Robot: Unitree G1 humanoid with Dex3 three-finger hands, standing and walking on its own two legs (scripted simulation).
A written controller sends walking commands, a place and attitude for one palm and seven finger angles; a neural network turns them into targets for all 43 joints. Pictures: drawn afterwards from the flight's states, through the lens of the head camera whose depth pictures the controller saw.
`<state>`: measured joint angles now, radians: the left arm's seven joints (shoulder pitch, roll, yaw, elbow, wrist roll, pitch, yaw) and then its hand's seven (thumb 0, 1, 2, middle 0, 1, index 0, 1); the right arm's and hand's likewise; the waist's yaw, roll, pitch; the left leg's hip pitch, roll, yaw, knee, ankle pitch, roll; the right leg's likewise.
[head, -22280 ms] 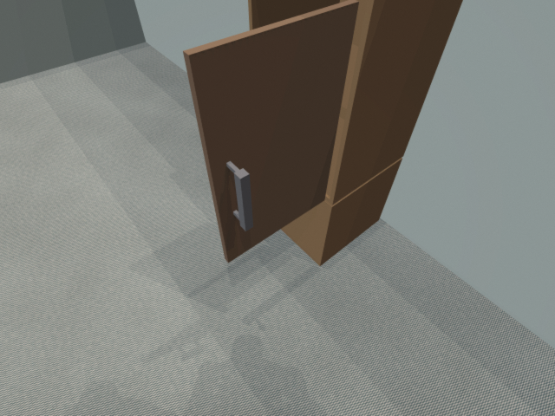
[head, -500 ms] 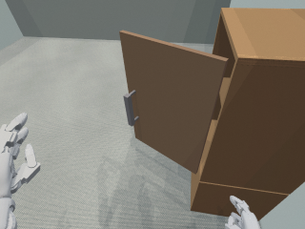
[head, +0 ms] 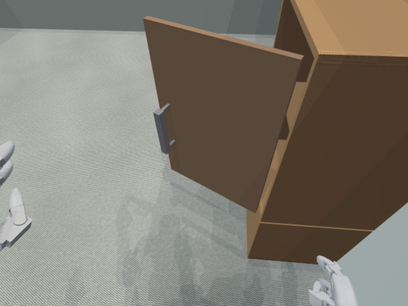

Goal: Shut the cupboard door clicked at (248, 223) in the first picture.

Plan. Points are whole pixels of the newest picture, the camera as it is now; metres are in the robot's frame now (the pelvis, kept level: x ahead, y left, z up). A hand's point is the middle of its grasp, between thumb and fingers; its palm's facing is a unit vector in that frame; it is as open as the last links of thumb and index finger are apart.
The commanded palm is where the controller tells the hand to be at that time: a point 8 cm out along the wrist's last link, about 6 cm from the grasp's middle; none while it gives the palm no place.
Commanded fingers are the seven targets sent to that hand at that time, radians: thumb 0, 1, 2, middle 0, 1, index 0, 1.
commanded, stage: step back with the hand held close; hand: left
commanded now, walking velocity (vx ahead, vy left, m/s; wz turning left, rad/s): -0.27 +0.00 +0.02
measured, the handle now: (166, 129) +0.64 +0.17 -0.08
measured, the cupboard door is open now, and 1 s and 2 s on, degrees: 63 63 63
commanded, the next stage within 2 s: stop stepping back and stand still in 1.28 s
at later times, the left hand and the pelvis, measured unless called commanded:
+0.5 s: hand out of the picture +0.13 +0.27 +0.16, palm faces +0.48 -0.76 -0.44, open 7.5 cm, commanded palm +0.07 +0.31 +0.18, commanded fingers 0.00 0.90 0.90 -0.20 -0.30 -0.20 -0.30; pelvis -0.07 +0.00 -0.02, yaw +1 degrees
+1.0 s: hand out of the picture +0.08 +0.27 +0.16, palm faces +0.47 -0.77 -0.44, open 7.5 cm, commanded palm +0.00 +0.31 +0.18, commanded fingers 0.00 0.90 0.90 -0.20 -0.30 -0.20 -0.30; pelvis -0.11 +0.00 -0.02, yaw +5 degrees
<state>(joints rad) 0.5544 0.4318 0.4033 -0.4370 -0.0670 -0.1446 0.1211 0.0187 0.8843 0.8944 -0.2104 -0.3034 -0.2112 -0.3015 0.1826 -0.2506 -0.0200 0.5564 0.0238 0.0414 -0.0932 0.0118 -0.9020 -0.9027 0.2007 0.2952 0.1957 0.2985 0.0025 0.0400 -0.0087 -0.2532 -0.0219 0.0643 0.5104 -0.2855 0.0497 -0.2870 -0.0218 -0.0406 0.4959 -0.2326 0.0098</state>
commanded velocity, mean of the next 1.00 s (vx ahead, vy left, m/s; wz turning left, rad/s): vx -0.35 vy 0.00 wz -0.02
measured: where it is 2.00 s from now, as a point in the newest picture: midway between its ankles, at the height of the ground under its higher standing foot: outside the picture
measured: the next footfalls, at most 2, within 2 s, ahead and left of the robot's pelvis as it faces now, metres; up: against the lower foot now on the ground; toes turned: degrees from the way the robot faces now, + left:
right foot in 1.28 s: -0.25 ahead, -0.16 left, +0.00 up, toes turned +1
left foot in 1.58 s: -0.07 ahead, +0.09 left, +0.00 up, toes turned -1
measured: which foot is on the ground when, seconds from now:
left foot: down 0.00-1.00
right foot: down 0.00-1.00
